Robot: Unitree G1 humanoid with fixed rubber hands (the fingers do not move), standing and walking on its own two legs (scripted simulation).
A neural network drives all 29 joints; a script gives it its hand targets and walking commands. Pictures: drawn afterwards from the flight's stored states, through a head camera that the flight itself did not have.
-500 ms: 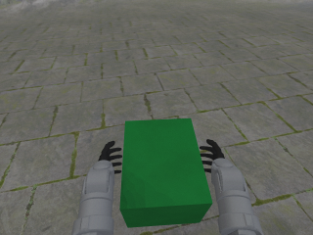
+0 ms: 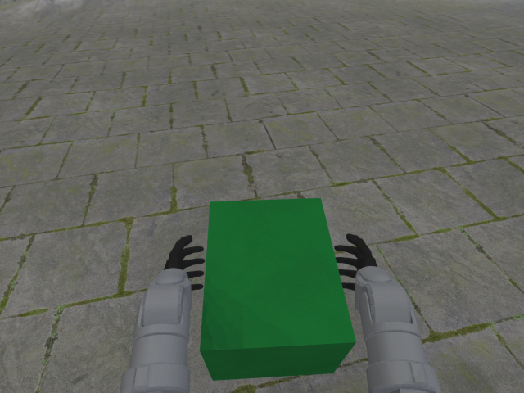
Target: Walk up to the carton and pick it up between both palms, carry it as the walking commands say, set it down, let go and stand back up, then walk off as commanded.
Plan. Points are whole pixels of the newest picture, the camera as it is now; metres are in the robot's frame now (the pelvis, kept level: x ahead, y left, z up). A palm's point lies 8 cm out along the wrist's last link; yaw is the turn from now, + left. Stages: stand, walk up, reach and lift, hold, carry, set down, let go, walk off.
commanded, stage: hold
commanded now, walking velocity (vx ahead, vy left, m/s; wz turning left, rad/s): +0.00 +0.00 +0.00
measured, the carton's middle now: (269, 284) +0.32 +0.00 -0.04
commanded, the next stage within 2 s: carry in 0.12 s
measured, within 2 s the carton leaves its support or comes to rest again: neither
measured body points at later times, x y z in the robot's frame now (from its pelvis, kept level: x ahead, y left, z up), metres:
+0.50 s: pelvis +0.07 -0.07 +0.00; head +0.08 -0.06 +0.45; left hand +0.38 +0.07 +0.08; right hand +0.36 -0.23 +0.08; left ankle +0.06 +0.07 -0.71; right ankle +0.03 -0.15 -0.74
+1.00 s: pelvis +0.39 -0.21 -0.02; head +0.40 -0.20 +0.43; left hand +0.66 -0.04 +0.07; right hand +0.67 -0.34 +0.07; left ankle +0.23 -0.04 -0.65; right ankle +0.41 -0.31 -0.74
